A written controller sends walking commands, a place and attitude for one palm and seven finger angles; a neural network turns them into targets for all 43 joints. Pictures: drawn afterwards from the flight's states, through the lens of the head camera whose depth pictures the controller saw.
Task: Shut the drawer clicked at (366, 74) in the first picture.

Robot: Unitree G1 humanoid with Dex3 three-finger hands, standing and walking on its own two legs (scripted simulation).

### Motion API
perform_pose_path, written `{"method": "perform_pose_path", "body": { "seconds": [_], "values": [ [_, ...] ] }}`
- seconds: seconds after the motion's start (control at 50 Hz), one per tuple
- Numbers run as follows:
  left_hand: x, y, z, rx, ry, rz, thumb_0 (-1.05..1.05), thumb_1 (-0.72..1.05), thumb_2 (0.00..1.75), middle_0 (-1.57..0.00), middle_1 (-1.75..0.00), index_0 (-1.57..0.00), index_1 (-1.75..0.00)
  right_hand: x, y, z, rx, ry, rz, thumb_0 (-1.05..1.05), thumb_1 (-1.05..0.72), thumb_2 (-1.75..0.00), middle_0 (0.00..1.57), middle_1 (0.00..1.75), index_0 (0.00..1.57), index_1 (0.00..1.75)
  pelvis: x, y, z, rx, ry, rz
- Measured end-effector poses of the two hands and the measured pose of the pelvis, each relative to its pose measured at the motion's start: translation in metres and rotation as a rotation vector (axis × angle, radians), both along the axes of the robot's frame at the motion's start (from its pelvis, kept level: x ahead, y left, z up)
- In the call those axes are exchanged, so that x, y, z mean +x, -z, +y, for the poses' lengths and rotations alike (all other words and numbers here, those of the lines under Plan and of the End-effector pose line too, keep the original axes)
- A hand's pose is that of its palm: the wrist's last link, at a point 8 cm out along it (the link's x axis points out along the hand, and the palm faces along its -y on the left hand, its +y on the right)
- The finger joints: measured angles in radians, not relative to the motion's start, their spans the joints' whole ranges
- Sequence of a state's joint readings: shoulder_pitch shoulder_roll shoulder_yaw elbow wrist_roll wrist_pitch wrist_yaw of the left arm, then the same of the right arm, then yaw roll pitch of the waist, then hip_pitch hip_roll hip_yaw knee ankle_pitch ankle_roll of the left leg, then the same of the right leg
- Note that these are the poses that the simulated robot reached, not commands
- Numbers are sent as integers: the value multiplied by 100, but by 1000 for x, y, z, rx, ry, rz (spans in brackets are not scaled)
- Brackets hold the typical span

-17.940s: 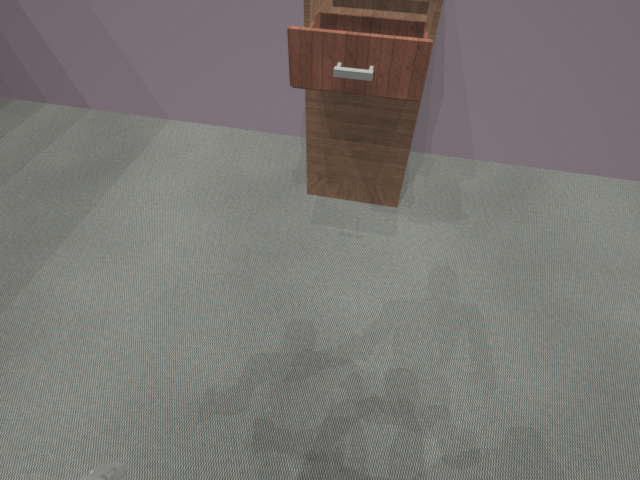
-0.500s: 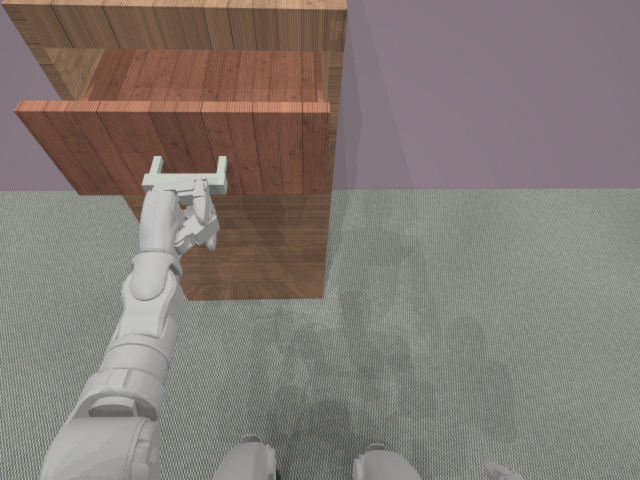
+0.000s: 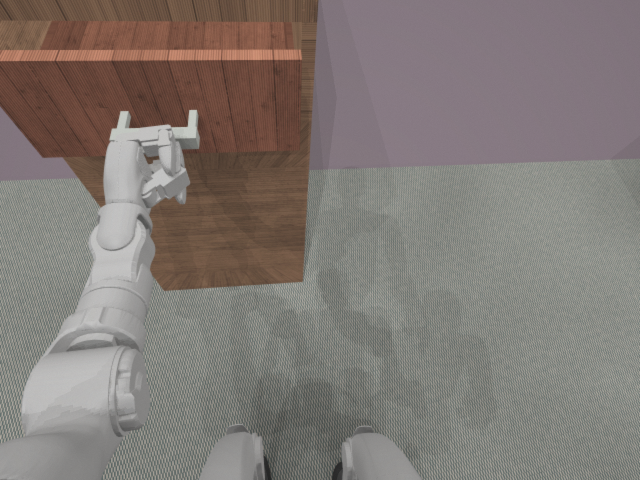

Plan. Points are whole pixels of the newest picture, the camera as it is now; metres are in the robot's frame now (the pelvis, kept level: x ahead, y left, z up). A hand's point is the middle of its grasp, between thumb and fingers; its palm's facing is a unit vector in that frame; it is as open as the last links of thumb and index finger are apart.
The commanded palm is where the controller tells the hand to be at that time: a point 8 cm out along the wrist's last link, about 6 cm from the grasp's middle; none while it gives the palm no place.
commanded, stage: push the drawer shut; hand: left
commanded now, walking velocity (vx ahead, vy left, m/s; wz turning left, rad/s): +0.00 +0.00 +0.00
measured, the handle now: (157, 128) +0.56 +0.18 +0.07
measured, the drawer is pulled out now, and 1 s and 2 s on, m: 0.07 0.00 0.00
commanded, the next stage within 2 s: pull the fist back off the drawer in 0.82 s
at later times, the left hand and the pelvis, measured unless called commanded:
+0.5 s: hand (186, 137) +0.54 +0.14 +0.07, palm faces +0.03 -1.00 -0.03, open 3.3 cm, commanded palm +0.53 +0.18 +0.07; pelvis +0.00 +0.01 -0.01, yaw -1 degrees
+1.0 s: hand (181, 128) +0.56 +0.15 +0.07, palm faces +0.04 -1.00 -0.04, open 3.0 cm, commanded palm +0.57 +0.16 +0.07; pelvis -0.02 +0.01 -0.02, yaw +0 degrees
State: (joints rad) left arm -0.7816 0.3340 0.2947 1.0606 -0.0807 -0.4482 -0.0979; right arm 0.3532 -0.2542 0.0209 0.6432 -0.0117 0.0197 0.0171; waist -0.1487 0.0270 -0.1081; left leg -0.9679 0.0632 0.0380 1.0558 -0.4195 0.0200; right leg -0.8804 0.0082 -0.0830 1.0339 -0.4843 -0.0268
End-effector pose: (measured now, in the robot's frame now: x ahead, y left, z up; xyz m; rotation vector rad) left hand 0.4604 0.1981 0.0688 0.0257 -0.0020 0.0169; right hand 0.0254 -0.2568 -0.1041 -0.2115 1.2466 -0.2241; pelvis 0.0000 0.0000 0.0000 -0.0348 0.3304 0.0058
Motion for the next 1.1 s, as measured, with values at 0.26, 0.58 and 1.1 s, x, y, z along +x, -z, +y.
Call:
{"method": "perform_pose_path", "body": {
  "seconds": [0.26, 0.58, 1.1],
  "values": [
    [22, -1, 0, -2, -15, 1, 3, 78, 89, -140, -160, -141, -160, -24, 2, 6, -2, 20, 68, 1, -91, -90, 20, 30, 20, 30, -2, 4, 4, -10, -1, 29],
    [66, -4, -3, -2, -13, 14, 4, 80, 90, -140, -160, -140, -160, -60, 1, 13, -18, 55, 175, 0, -91, -90, 20, 30, 20, 30, -3, 12, 10, -28, 6, 89],
    [73, -1, 3, 18, -23, 17, 0, 68, 98, -140, -160, -140, -160, -86, 3, 18, -54, 18, 215, 0, -91, -90, 20, 30, 20, 30, -23, 27, 14, -57, -24, 128]
  ]
}}
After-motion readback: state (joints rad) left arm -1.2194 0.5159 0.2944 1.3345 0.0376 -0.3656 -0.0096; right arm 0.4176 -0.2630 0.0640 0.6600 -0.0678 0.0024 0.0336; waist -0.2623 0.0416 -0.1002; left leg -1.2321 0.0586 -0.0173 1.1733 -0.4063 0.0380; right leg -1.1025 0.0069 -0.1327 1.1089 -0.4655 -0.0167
